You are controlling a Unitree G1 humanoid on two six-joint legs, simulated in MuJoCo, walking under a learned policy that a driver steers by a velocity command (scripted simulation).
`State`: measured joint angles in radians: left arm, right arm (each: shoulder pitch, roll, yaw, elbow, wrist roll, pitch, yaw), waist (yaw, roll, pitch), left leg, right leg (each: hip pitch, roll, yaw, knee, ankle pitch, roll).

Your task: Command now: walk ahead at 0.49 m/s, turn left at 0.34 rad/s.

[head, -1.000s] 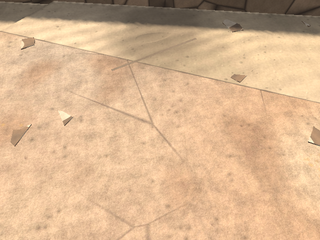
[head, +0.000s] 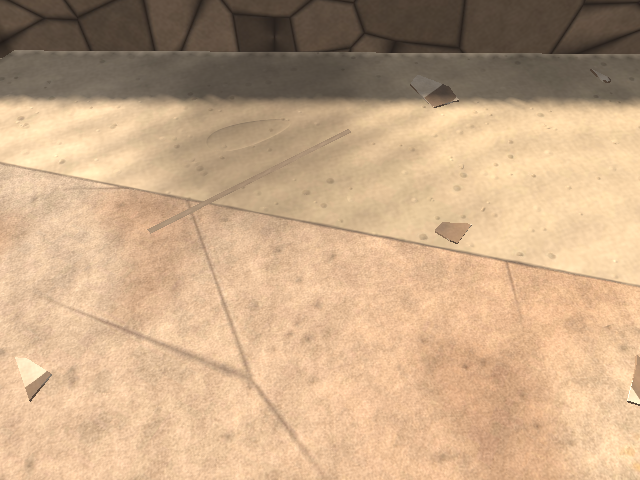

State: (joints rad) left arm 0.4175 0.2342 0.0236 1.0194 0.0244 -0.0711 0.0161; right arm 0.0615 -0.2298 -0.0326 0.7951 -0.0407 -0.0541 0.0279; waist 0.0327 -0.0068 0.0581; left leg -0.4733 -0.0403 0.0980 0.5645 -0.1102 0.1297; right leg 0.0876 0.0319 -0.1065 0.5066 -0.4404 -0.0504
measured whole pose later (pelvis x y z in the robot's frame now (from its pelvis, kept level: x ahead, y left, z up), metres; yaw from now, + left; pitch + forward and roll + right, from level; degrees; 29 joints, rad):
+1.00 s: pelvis +0.24 +0.01 +0.03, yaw +7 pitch -2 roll +0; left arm 0.24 0.20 0.01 1.09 0.01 0.00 0.03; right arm 0.29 -0.17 0.01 1.12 -0.01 -0.01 -0.04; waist 0.01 -0.01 0.03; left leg -0.10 -0.02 -0.02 0.40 -0.26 0.02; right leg -0.22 0.02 -0.03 0.38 -0.14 -0.03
